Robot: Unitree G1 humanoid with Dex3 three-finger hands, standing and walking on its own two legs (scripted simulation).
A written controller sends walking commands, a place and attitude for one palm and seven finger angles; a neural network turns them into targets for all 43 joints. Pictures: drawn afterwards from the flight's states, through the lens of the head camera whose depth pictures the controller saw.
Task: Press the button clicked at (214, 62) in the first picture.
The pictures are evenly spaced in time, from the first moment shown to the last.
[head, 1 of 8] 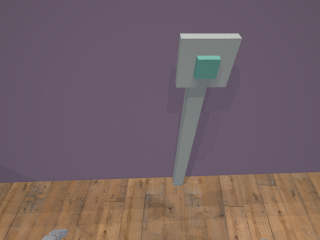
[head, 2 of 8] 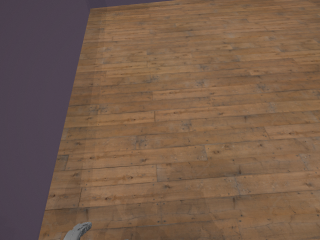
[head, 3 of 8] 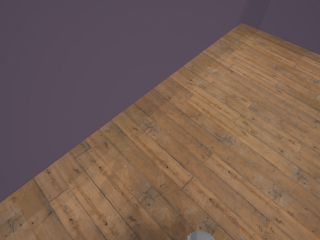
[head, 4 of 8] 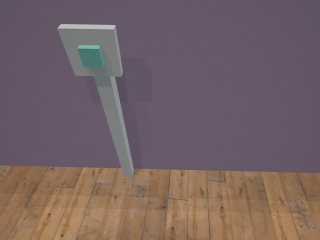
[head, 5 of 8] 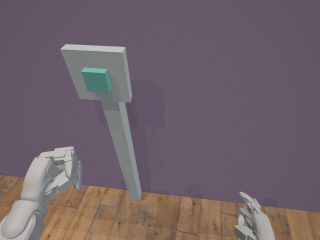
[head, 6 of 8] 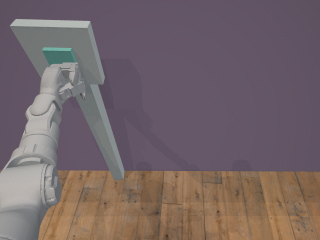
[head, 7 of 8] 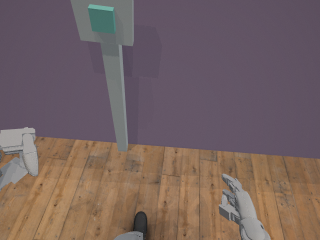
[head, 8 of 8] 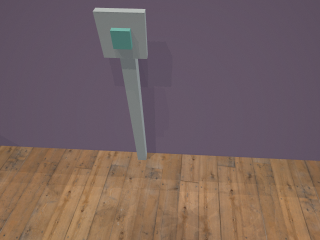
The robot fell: no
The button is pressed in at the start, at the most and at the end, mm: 0 9 0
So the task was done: no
